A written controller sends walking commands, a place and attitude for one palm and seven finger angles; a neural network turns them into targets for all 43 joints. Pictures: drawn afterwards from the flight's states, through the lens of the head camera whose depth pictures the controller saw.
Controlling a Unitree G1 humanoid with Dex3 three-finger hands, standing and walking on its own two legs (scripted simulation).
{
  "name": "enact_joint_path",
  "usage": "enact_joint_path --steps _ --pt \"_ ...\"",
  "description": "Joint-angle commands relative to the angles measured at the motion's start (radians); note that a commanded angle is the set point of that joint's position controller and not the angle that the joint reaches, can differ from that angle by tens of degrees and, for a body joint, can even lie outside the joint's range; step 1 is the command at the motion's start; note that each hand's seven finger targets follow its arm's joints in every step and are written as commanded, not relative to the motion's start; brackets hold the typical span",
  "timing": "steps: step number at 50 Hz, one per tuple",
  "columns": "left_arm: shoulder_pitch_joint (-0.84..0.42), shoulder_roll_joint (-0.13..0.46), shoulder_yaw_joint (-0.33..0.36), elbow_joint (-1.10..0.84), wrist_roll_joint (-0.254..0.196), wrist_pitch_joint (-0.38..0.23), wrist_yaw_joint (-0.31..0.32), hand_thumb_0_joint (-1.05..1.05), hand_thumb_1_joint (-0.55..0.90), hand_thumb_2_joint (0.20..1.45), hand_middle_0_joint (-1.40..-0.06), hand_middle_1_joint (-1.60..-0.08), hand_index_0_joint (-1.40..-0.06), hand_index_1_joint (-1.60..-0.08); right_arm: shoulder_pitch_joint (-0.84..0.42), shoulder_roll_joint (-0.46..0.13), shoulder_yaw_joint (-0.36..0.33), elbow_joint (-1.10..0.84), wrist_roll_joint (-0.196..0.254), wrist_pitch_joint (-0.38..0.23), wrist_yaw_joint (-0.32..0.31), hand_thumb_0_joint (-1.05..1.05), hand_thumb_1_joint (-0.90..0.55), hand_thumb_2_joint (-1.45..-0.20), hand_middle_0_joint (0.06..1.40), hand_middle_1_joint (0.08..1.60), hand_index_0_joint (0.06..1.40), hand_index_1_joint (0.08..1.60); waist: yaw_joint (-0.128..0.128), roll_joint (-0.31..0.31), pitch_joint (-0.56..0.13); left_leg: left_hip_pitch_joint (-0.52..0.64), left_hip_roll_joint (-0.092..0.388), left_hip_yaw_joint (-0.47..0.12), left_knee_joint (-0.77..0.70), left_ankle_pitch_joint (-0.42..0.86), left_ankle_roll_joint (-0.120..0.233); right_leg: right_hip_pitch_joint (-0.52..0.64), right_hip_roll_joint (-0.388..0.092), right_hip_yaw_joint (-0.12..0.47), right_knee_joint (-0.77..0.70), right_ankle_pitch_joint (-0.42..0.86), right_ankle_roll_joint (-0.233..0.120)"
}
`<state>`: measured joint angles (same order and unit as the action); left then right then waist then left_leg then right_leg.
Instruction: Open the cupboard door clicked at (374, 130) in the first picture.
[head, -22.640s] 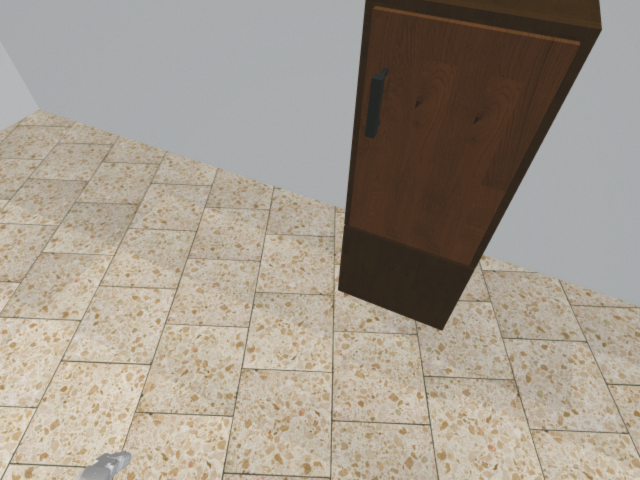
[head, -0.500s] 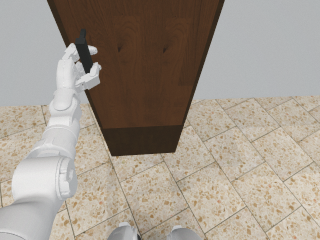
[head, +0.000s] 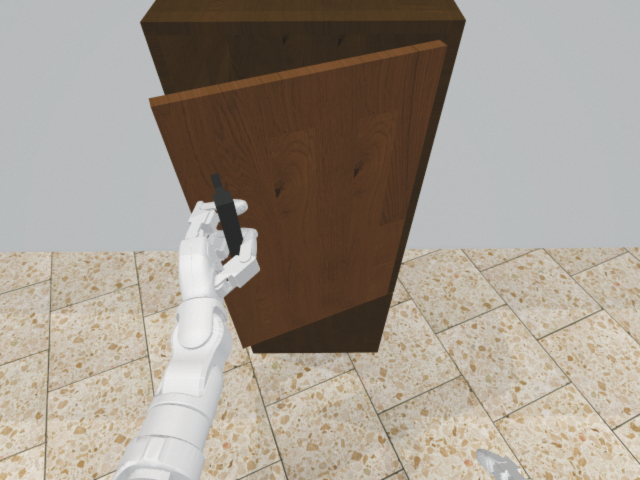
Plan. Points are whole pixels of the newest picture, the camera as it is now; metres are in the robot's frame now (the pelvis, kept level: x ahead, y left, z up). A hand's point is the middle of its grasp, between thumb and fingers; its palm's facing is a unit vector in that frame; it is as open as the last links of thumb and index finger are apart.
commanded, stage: pull the door open along its arc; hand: left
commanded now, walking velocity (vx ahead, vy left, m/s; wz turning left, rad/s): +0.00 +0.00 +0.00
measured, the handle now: (229, 224) +0.43 +0.13 +0.09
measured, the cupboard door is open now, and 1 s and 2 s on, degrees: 22 47 56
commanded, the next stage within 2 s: open thumb and fingers to let go in 0.60 s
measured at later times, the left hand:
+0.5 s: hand (318, 317) +0.29 +0.01 +0.09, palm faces +0.30 -0.95 -0.05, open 6.3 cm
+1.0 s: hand (330, 324) +0.28 -0.01 +0.08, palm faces +0.40 -0.92 -0.03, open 8.1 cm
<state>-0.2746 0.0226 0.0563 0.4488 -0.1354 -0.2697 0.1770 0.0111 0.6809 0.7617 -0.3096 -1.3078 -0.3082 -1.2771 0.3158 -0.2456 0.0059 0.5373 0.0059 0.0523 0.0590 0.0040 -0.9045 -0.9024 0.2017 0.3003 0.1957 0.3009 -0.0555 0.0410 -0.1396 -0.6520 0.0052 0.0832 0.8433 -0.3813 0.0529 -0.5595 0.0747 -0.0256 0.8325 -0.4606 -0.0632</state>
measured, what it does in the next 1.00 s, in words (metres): shifts its weight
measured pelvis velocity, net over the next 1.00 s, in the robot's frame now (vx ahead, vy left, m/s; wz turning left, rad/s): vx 0.02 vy -0.10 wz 0.05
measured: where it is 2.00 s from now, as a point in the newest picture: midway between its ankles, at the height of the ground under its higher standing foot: outside the picture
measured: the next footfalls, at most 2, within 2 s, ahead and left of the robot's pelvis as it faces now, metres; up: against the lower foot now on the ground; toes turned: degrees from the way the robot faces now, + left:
left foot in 1.88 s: +0.04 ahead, -0.02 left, +0.00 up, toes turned +22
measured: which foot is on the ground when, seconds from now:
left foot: down 0.00-1.00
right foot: down 0.00-1.00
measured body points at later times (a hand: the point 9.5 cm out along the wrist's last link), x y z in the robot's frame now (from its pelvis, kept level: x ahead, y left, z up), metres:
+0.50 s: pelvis +0.00 -0.06 +0.01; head +0.00 -0.09 +0.46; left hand +0.26 +0.06 +0.09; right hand +0.18 -0.26 -0.10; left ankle +0.02 +0.09 -0.70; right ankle -0.03 -0.08 -0.70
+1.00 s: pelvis +0.02 -0.10 +0.00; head +0.03 -0.15 +0.45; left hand +0.25 +0.04 +0.09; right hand +0.21 -0.30 -0.11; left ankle +0.03 +0.10 -0.69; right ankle -0.03 -0.08 -0.70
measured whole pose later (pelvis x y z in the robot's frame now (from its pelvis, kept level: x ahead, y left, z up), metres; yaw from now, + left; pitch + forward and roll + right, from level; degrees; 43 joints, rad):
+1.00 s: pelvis +0.02 -0.10 +0.00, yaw +3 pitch +7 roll +5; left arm 0.26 -0.08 -0.22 -0.07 0.01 -0.11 0.49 0.01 0.34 0.67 -0.35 -1.29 -0.36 -1.29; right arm 0.17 -0.21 0.01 0.55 -0.03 0.06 0.02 0.01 -0.90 -0.90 0.20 0.30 0.19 0.30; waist 0.00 0.03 -0.12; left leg -0.55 -0.04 -0.09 0.80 -0.32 0.01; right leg -0.45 0.10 -0.08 0.83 -0.50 -0.13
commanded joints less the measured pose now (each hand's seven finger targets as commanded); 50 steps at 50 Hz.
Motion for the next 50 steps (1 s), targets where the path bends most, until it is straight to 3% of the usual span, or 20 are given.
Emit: enact_joint_path --steps 1,7,10,12,13,16,21,23,27,32,33,35,36,38,41,43,44,46,49,50 --pt "-0.127 0.039 0.022 -0.345 0.046 -0.039 0.228 0.000 0.900 0.900 -0.400 -1.350 -0.400 -1.350 -0.056 -0.091 -0.043 -0.133 -0.027 -0.043 0.011 0.000 -0.900 -0.900 0.200 0.300 0.200 0.300 0.067 -0.079 -0.265 0.250 -0.009 -0.081 -0.061 0.354 -0.023 0.086 -0.028 0.004 -0.092 0.476 0.049" --pt "-0.099 -0.114 -0.143 -0.419 0.206 0.070 0.428 0.000 0.900 0.900 -0.400 -1.350 -0.400 -1.350 -0.143 -0.064 -0.035 -0.136 -0.052 -0.013 0.009 0.000 -0.900 -0.900 0.200 0.300 0.200 0.300 0.043 -0.055 -0.236 0.236 -0.009 -0.094 -0.043 0.288 -0.028 0.053 -0.051 0.009 -0.100 0.408 0.042" --pt "-0.071 -0.173 -0.217 -0.423 0.253 0.119 0.445 0.000 0.900 0.900 -0.400 -1.350 -0.400 -1.350 -0.166 -0.052 -0.031 -0.142 -0.057 -0.001 -0.004 0.000 -0.900 -0.900 0.200 0.300 0.200 0.300 0.023 -0.105 -0.210 0.235 -0.011 -0.102 -0.047 0.252 -0.026 0.063 -0.064 0.020 -0.131 0.406 0.047" --pt "-0.037 -0.207 -0.254 -0.454 0.241 0.136 0.437 0.000 0.900 0.900 -0.400 -1.350 -0.400 -1.350 -0.181 -0.045 -0.029 -0.154 -0.054 0.003 -0.015 0.000 -0.900 -0.900 0.200 0.300 0.200 0.300 0.025 -0.115 -0.221 0.238 -0.019 -0.100 -0.053 0.234 -0.027 0.108 -0.081 0.044 -0.158 0.453 0.060" --pt "-0.021 -0.217 -0.272 -0.460 0.230 0.142 0.426 0.000 0.900 0.900 -0.400 -1.350 -0.400 -1.350 -0.183 -0.044 -0.028 -0.153 -0.051 0.004 -0.020 0.000 -0.900 -0.900 0.200 0.300 0.200 0.300 0.016 -0.154 -0.211 0.243 -0.018 -0.104 -0.055 0.232 -0.026 0.122 -0.085 0.050 -0.173 0.476 0.065" --pt "0.068 -0.253 -0.309 -0.513 0.195 0.152 0.403 0.000 0.900 0.900 -0.400 -1.350 -0.400 -1.350 -0.204 -0.033 -0.021 -0.162 -0.042 0.003 -0.026 0.000 -0.900 -0.900 0.200 0.300 0.200 0.300 0.031 -0.144 -0.198 0.255 -0.024 -0.108 -0.070 0.225 -0.031 0.173 -0.106 0.072 -0.199 0.546 0.079" --pt "0.284 -0.291 -0.379 -0.629 0.194 0.156 0.368 0.000 0.900 0.900 -0.400 -1.350 -0.400 -1.350 -0.225 -0.015 -0.012 -0.177 -0.034 -0.016 -0.015 0.000 -0.900 -0.900 0.200 0.300 0.200 0.300 0.047 -0.116 -0.167 0.270 -0.029 -0.114 -0.075 0.243 -0.033 0.223 -0.127 0.089 -0.218 0.632 0.083" --pt "0.389 -0.299 -0.401 -0.665 0.186 0.165 0.351 0.000 0.900 0.900 -0.400 -1.350 -0.400 -1.350 -0.233 -0.011 -0.010 -0.183 -0.031 -0.029 -0.009 0.000 -0.900 -0.900 0.200 0.300 0.200 0.300 0.052 -0.153 -0.138 0.265 -0.032 -0.116 -0.070 0.241 -0.033 0.239 -0.136 0.097 -0.243 0.648 0.087" --pt "0.526 -0.304 -0.419 -0.781 0.161 0.175 0.336 0.000 0.900 0.900 -0.400 -1.350 -0.400 -1.350 -0.250 -0.003 -0.002 -0.189 -0.026 -0.047 -0.002 0.000 -0.900 -0.900 0.200 0.300 0.200 0.300 0.060 -0.158 -0.117 0.254 -0.043 -0.120 -0.058 0.230 -0.040 0.287 -0.163 0.146 -0.273 0.731 0.103" --pt "0.428 -0.220 -0.343 -0.749 0.163 0.171 0.347 0.000 0.900 0.900 -0.400 -1.350 -0.400 -1.350 -0.274 -0.013 0.005 -0.168 -0.034 -0.048 -0.016 0.000 -0.900 -0.900 0.200 0.300 0.200 0.300 0.052 -0.133 -0.037 0.193 -0.060 -0.143 -0.041 0.143 -0.042 0.227 -0.182 0.200 -0.302 0.610 0.135" --pt "0.392 -0.199 -0.325 -0.745 0.163 0.164 0.351 0.000 0.900 0.900 -0.400 -1.350 -0.400 -1.350 -0.280 -0.015 0.004 -0.161 -0.035 -0.048 -0.021 0.000 -0.900 -0.900 0.200 0.300 0.200 0.300 0.048 -0.155 -0.020 0.179 -0.061 -0.152 -0.035 0.127 -0.040 0.216 -0.185 0.214 -0.311 0.586 0.141" --pt "0.313 -0.178 -0.285 -0.711 0.162 0.140 0.364 0.000 0.900 0.900 -0.400 -1.350 -0.400 -1.350 -0.297 -0.014 0.002 -0.144 -0.042 -0.050 -0.030 0.000 -0.900 -0.900 0.200 0.300 0.200 0.300 0.046 -0.154 -0.025 0.149 -0.063 -0.163 -0.021 0.107 -0.039 0.187 -0.192 0.227 -0.299 0.534 0.137" --pt "0.328 -0.179 -0.272 -0.698 0.162 0.128 0.367 0.000 0.830 0.870 -0.395 -1.342 -0.395 -1.342 -0.302 -0.011 0.001 -0.141 -0.045 -0.051 -0.034 0.000 -0.900 -0.900 0.200 0.300 0.200 0.300 0.055 -0.153 -0.037 0.143 -0.063 -0.166 -0.017 0.105 -0.040 0.185 -0.189 0.225 -0.290 0.517 0.123" --pt "0.329 -0.175 -0.264 -0.703 0.160 0.110 0.369 0.000 0.690 0.810 -0.385 -1.327 -0.385 -1.327 -0.302 -0.011 -0.004 -0.138 -0.047 -0.056 -0.036 0.000 -0.900 -0.900 0.200 0.300 0.200 0.300 0.062 -0.163 -0.072 0.129 -0.065 -0.172 -0.007 0.110 -0.039 0.196 -0.193 0.233 -0.273 0.547 0.137" --pt "0.364 -0.196 -0.287 -0.723 0.162 0.091 0.354 0.000 0.480 0.720 -0.370 -1.305 -0.370 -1.305 -0.277 -0.015 -0.012 -0.142 -0.047 -0.059 -0.038 0.000 -0.900 -0.900 0.200 0.300 0.200 0.300 0.060 -0.186 -0.153 0.136 -0.066 -0.171 -0.004 0.151 -0.037 0.254 -0.198 0.235 -0.228 0.737 0.183" --pt "0.409 -0.192 -0.292 -0.721 0.167 0.090 0.335 0.000 0.340 0.660 -0.360 -1.290 -0.360 -1.290 -0.257 -0.022 -0.017 -0.146 -0.045 -0.050 -0.039 0.000 -0.900 -0.900 0.200 0.300 0.200 0.300 0.054 -0.216 -0.171 0.144 -0.062 -0.168 -0.002 0.187 -0.033 0.277 -0.195 0.227 -0.205 0.871 0.184" --pt "0.384 -0.197 -0.303 -0.738 0.168 0.087 0.329 0.000 0.270 0.630 -0.355 -1.283 -0.355 -1.283 -0.255 -0.024 -0.019 -0.146 -0.041 -0.047 -0.040 0.000 -0.900 -0.900 0.200 0.300 0.200 0.300 0.047 -0.200 -0.180 0.153 -0.060 -0.164 -0.010 0.197 -0.032 0.279 -0.194 0.211 -0.188 0.903 0.166" --pt "0.383 -0.193 -0.312 -0.762 0.163 0.086 0.320 0.000 0.130 0.570 -0.345 -1.268 -0.345 -1.268 -0.244 -0.027 -0.020 -0.155 -0.037 -0.043 -0.040 0.000 -0.900 -0.900 0.200 0.300 0.200 0.300 0.043 -0.171 -0.177 0.165 -0.060 -0.158 -0.016 0.200 -0.030 0.265 -0.187 0.189 -0.177 0.890 0.158" --pt "0.410 -0.156 -0.277 -0.763 0.154 0.081 0.310 0.000 -0.080 0.480 -0.330 -1.245 -0.330 -1.245 -0.244 -0.027 -0.018 -0.158 -0.038 -0.036 -0.046 0.000 -0.900 -0.900 0.200 0.300 0.200 0.300 0.046 -0.188 -0.157 0.140 -0.056 -0.160 -0.007 0.179 -0.030 0.265 -0.195 0.219 -0.194 0.878 0.177" --pt "0.414 -0.151 -0.277 -0.772 0.156 0.077 0.307 0.000 -0.150 0.450 -0.325 -1.237 -0.325 -1.237 -0.248 -0.027 -0.018 -0.158 -0.037 -0.031 -0.048 0.000 -0.900 -0.900 0.200 0.300 0.200 0.300 0.046 -0.161 -0.152 0.147 -0.055 -0.158 -0.007 0.181 -0.031 0.261 -0.192 0.223 -0.197 0.861 0.170"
